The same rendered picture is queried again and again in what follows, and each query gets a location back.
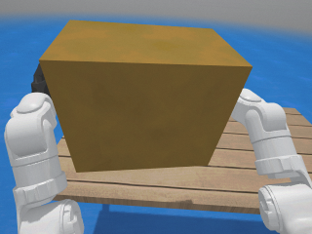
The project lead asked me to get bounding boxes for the left robot hand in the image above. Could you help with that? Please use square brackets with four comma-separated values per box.
[31, 63, 52, 99]

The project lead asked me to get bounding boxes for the robot left forearm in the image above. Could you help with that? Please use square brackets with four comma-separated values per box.
[4, 92, 68, 234]

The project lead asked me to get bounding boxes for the robot left upper arm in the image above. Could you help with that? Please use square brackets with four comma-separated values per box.
[19, 199, 85, 234]

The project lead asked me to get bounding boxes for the robot right forearm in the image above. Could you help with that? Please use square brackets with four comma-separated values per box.
[231, 88, 312, 189]

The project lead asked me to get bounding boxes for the carton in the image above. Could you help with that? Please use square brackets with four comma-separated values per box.
[38, 19, 253, 173]

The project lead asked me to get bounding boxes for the table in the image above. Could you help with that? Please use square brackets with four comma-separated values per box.
[52, 107, 312, 215]

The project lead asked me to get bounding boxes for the robot right upper arm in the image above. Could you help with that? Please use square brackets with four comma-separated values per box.
[257, 181, 312, 234]

